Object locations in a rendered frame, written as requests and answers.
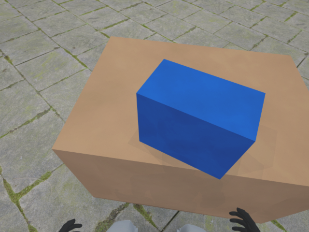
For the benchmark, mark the pedestal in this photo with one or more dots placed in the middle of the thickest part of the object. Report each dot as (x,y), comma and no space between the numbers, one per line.
(100,144)

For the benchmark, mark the left robot thigh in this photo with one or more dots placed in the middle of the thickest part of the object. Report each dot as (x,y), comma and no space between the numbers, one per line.
(122,226)

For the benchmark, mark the carton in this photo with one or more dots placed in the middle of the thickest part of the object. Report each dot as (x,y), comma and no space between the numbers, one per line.
(200,119)

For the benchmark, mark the right robot hand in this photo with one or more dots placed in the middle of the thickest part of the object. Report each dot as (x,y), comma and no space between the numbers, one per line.
(247,221)

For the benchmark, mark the left robot hand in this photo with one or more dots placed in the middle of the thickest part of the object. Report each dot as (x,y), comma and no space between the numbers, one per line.
(70,226)

